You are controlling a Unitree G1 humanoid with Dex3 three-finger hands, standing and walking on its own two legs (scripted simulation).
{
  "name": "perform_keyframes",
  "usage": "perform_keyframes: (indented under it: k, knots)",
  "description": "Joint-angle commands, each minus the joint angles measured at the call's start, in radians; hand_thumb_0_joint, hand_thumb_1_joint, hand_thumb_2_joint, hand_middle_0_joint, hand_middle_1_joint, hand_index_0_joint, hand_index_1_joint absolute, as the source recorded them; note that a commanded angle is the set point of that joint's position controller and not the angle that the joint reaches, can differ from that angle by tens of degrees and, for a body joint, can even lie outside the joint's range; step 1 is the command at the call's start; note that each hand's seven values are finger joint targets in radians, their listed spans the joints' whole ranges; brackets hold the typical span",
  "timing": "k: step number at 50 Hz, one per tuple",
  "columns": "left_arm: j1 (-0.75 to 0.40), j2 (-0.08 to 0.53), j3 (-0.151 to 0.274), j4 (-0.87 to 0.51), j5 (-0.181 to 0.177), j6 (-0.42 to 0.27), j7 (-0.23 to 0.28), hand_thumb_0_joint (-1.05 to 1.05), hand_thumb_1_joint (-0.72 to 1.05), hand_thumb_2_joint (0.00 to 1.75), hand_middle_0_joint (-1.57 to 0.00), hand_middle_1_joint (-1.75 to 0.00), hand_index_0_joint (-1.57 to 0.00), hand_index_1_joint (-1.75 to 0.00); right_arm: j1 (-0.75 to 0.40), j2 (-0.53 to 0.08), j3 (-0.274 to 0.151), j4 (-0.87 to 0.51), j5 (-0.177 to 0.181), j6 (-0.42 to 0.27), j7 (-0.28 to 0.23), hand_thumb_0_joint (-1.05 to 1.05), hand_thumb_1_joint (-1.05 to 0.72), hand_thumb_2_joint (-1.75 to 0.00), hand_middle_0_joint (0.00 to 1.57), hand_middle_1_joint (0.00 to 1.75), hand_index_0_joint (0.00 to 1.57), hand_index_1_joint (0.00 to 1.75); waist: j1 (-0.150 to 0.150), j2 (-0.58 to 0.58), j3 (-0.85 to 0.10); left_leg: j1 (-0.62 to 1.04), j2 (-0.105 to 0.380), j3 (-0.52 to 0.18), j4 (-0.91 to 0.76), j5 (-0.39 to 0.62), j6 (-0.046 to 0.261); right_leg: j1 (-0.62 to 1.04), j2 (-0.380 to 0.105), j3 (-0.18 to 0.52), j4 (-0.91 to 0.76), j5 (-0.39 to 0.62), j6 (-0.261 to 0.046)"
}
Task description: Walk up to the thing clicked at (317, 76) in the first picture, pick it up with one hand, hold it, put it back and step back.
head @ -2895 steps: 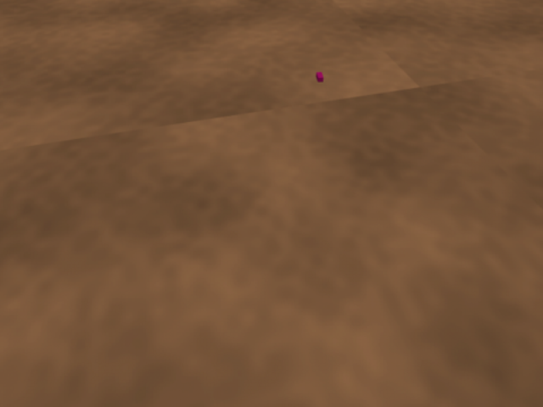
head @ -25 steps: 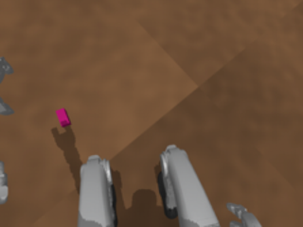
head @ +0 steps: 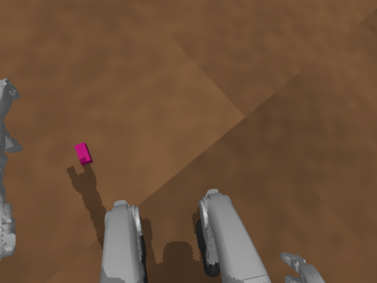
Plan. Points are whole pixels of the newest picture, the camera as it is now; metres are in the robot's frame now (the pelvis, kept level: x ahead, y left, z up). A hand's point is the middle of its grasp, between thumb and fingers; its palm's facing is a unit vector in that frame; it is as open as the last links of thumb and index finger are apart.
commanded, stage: go down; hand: left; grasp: from above
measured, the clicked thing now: (83, 153) +0.51 +0.31 -0.53
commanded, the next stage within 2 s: approach in 1.32 s
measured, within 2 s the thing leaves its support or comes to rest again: neither
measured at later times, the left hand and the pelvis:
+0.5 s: hand out of the picture +0.46 +0.35 -0.06, palm faces -0.40 -0.13 -0.91, open 12.6 cm; pelvis +0.01 +0.00 +0.02, yaw +0 degrees
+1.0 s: hand out of the picture +0.46 +0.34 -0.07, palm faces -0.39 -0.13 -0.91, open 12.4 cm; pelvis +0.01 +0.00 +0.01, yaw +0 degrees
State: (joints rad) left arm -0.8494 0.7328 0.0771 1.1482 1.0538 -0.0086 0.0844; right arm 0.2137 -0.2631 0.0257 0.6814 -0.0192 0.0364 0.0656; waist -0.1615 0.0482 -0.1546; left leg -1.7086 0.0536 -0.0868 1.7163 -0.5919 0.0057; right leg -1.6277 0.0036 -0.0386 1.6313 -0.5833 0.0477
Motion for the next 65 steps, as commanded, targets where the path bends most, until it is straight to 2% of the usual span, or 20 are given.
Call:
perform_keyframes:
  k: [1, 6, 11, 14, 17, 19, 20, 22, 24, 28, 31, 36, 44, 47, 48, 54, 58, 59, 61, 65]
  knots:
    - [-0.345, 0.314, 0.065, -0.194, 0.000, -0.005, 0.042, 0.00, -0.26, 0.72, -0.27, -0.88, -0.30, -0.85, 0.171, -0.201, -0.071, -0.037, -0.003, -0.014, -0.014, 0.00, -0.90, -0.90, 0.20, 0.30, 0.20, 0.30, 0.004, 0.202, -0.603, 0.529, -0.013, 0.007, -0.259, 0.178, 0.014, 0.254, 0.041, -0.046, -0.179, 0.158, -0.084]
    - [-0.331, 0.308, 0.062, -0.179, -0.002, -0.004, 0.048, 0.00, -0.28, 0.74, -0.27, -0.86, -0.29, -0.84, 0.171, -0.195, -0.068, -0.032, -0.002, -0.016, -0.020, 0.00, -0.90, -0.90, 0.20, 0.30, 0.20, 0.30, -0.002, 0.188, -0.564, 0.515, -0.014, 0.006, -0.279, 0.119, 0.014, 0.260, 0.042, -0.043, -0.203, 0.118, -0.082]
    - [-0.304, 0.310, 0.067, -0.174, -0.002, -0.007, 0.040, 0.00, -0.28, 0.73, -0.28, -0.85, -0.30, -0.83, 0.183, -0.195, -0.068, -0.023, -0.002, -0.017, -0.020, 0.00, -0.90, -0.90, 0.20, 0.30, 0.20, 0.30, 0.004, 0.193, -0.594, 0.562, -0.012, 0.013, -0.254, 0.254, 0.018, 0.272, 0.043, -0.041, -0.198, 0.205, -0.082]
    - [-0.319, 0.332, 0.076, -0.194, -0.001, -0.014, 0.045, 0.00, -0.28, 0.73, -0.27, -0.86, -0.29, -0.84, 0.186, -0.189, -0.064, -0.027, -0.004, -0.015, -0.018, 0.00, -0.90, -0.90, 0.20, 0.30, 0.20, 0.30, 0.003, 0.195, -0.590, 0.539, -0.016, 0.028, -0.259, 0.241, 0.021, 0.310, 0.042, -0.035, -0.216, 0.205, -0.081]
    - [-0.317, 0.291, 0.055, -0.182, -0.004, -0.016, 0.044, 0.00, -0.27, 0.72, -0.28, -0.86, -0.30, -0.83, 0.190, -0.191, -0.066, -0.028, -0.004, -0.017, -0.018, 0.00, -0.90, -0.90, 0.20, 0.30, 0.20, 0.30, -0.010, 0.205, -0.566, 0.559, -0.011, 0.014, -0.272, 0.231, 0.017, 0.281, 0.043, -0.040, -0.215, 0.191, -0.083]
    - [-0.298, 0.325, 0.081, -0.178, 0.004, -0.012, 0.049, 0.00, -0.26, 0.71, -0.28, -0.86, -0.31, -0.83, 0.191, -0.196, -0.069, -0.025, -0.003, -0.014, -0.016, 0.00, -0.90, -0.90, 0.20, 0.30, 0.20, 0.30, 0.010, 0.190, -0.604, 0.580, -0.011, 0.017, -0.266, 0.274, 0.019, 0.302, 0.045, -0.041, -0.214, 0.217, -0.084]
    - [-0.302, 0.311, 0.067, -0.166, 0.002, -0.011, 0.048, 0.00, -0.27, 0.71, -0.28, -0.87, -0.30, -0.84, 0.193, -0.192, -0.065, -0.026, -0.005, -0.013, -0.014, 0.00, -0.90, -0.90, 0.20, 0.30, 0.20, 0.30, -0.001, 0.198, -0.590, 0.565, -0.013, 0.024, -0.257, 0.294, 0.021, 0.307, 0.045, -0.039, -0.215, 0.233, -0.083]
    - [-0.309, 0.334, 0.081, -0.174, 0.004, -0.010, 0.049, 0.00, -0.27, 0.72, -0.28, -0.86, -0.30, -0.83, 0.189, -0.198, -0.068, -0.028, -0.004, -0.011, -0.014, 0.00, -0.90, -0.90, 0.20, 0.30, 0.20, 0.30, 0.009, 0.204, -0.582, 0.580, -0.010, 0.011, -0.281, 0.261, 0.016, 0.298, 0.044, -0.040, -0.218, 0.205, -0.085]
    - [-0.324, 0.293, 0.055, -0.176, 0.002, -0.012, 0.047, 0.00, -0.26, 0.72, -0.29, -0.84, -0.31, -0.82, 0.189, -0.192, -0.069, -0.030, -0.003, -0.012, -0.014, 0.00, -0.90, -0.90, 0.20, 0.30, 0.20, 0.30, -0.001, 0.200, -0.570, 0.582, -0.010, 0.011, -0.288, 0.229, 0.016, 0.289, 0.046, -0.040, -0.227, 0.185, -0.085]
    - [-0.316, 0.324, 0.073, -0.158, 0.007, -0.015, 0.051, 0.00, -0.25, 0.71, -0.29, -0.85, -0.31, -0.83, 0.186, -0.199, -0.070, -0.028, -0.005, -0.012, -0.014, 0.00, -0.90, -0.90, 0.20, 0.30, 0.20, 0.30, 0.007, 0.199, -0.565, 0.584, -0.007, 0.000, -0.288, 0.238, 0.013, 0.277, 0.045, -0.043, -0.216, 0.186, -0.085]
    - [-0.331, 0.292, 0.054, -0.154, 0.007, -0.019, 0.051, 0.00, -0.25, 0.71, -0.29, -0.85, -0.31, -0.83, 0.191, -0.200, -0.067, -0.025, -0.007, -0.014, -0.013, 0.00, -0.90, -0.90, 0.20, 0.30, 0.20, 0.30, -0.003, 0.219, -0.552, 0.597, -0.004, -0.012, -0.288, 0.259, 0.008, 0.243, 0.045, -0.046, -0.201, 0.192, -0.087]
    - [-0.345, 0.312, 0.061, -0.137, 0.013, -0.022, 0.064, 0.00, -0.25, 0.70, -0.31, -0.83, -0.33, -0.81, 0.188, -0.197, -0.067, -0.031, -0.008, -0.014, -0.014, 0.00, -0.90, -0.90, 0.20, 0.30, 0.20, 0.30, -0.008, 0.204, -0.540, 0.549, -0.011, 0.007, -0.282, 0.177, 0.014, 0.258, 0.045, -0.038, -0.221, 0.151, -0.084]
    - [-0.326, 0.333, 0.084, -0.178, 0.005, -0.016, 0.056, 0.00, -0.23, 0.69, -0.31, -0.84, -0.33, -0.81, 0.198, -0.199, -0.068, -0.025, -0.009, -0.008, -0.009, 0.00, -0.91, -0.90, 0.20, 0.30, 0.20, 0.30, 0.004, 0.216, -0.623, 0.587, -0.009, 0.008, -0.247, 0.310, 0.017, 0.280, 0.048, -0.041, -0.192, 0.237, -0.083]
    - [-0.338, 0.366, 0.103, -0.223, 0.008, -0.017, 0.057, 0.00, -0.24, 0.69, -0.29, -0.86, -0.32, -0.83, 0.200, -0.199, -0.072, -0.029, -0.008, -0.004, -0.010, 0.00, -0.90, -0.90, 0.20, 0.30, 0.20, 0.30, 0.019, 0.225, -0.658, 0.599, -0.011, 0.013, -0.259, 0.275, 0.017, 0.310, 0.047, -0.038, -0.207, 0.218, -0.083]
    - [-0.325, 0.340, 0.089, -0.200, 0.003, -0.016, 0.052, 0.00, -0.27, 0.71, -0.28, -0.85, -0.30, -0.83, 0.202, -0.197, -0.069, -0.029, -0.006, -0.003, -0.011, 0.00, -0.90, -0.90, 0.20, 0.30, 0.20, 0.30, 0.005, 0.227, -0.622, 0.593, -0.010, 0.005, -0.272, 0.254, 0.014, 0.300, 0.047, -0.038, -0.212, 0.202, -0.085]
    - [-0.325, 0.328, 0.082, -0.170, -0.002, -0.011, 0.049, 0.00, -0.24, 0.69, -0.29, -0.86, -0.32, -0.83, 0.187, -0.197, -0.069, -0.027, -0.004, -0.006, -0.019, 0.00, -0.90, -0.90, 0.20, 0.30, 0.20, 0.30, 0.003, 0.202, -0.564, 0.584, -0.005, -0.011, -0.308, 0.178, 0.013, 0.285, 0.047, -0.044, -0.231, 0.151, -0.083]
    - [-0.297, 0.334, 0.079, -0.149, 0.001, -0.016, 0.046, 0.00, -0.23, 0.67, -0.31, -0.85, -0.34, -0.82, 0.191, -0.188, -0.064, -0.028, -0.003, -0.011, -0.019, 0.00, -0.91, -0.90, 0.20, 0.30, 0.20, 0.30, 0.008, 0.165, -0.578, 0.544, -0.015, 0.030, -0.275, 0.217, 0.026, 0.345, 0.048, -0.030, -0.252, 0.190, -0.079]
    - [-0.292, 0.297, 0.060, -0.145, -0.004, -0.019, 0.043, 0.00, -0.23, 0.68, -0.31, -0.83, -0.34, -0.81, 0.195, -0.187, -0.063, -0.028, -0.002, -0.013, -0.019, 0.00, -0.91, -0.90, 0.20, 0.30, 0.20, 0.30, -0.008, 0.178, -0.558, 0.539, -0.014, 0.028, -0.274, 0.226, 0.024, 0.327, 0.049, -0.030, -0.245, 0.194, -0.081]
    - [-0.254, 0.282, 0.051, -0.109, -0.003, -0.020, 0.043, 0.00, -0.22, 0.67, -0.31, -0.85, -0.34, -0.82, 0.194, -0.188, -0.065, -0.023, -0.003, -0.014, -0.019, 0.00, -0.91, -0.90, 0.20, 0.30, 0.20, 0.30, -0.002, 0.152, -0.525, 0.537, -0.011, 0.025, -0.271, 0.241, 0.026, 0.310, 0.050, -0.035, -0.242, 0.200, -0.081]
    - [-0.285, 0.308, 0.070, -0.147, 0.003, -0.036, 0.062, 0.00, -0.23, 0.67, -0.31, -0.84, -0.34, -0.81, 0.194, -0.187, -0.066, -0.030, -0.005, -0.014, -0.016, 0.00, -0.91, -0.90, 0.20, 0.30, 0.20, 0.30, 0.000, 0.158, -0.542, 0.500, -0.016, 0.035, -0.256, 0.225, 0.027, 0.325, 0.049, -0.029, -0.233, 0.201, -0.080]
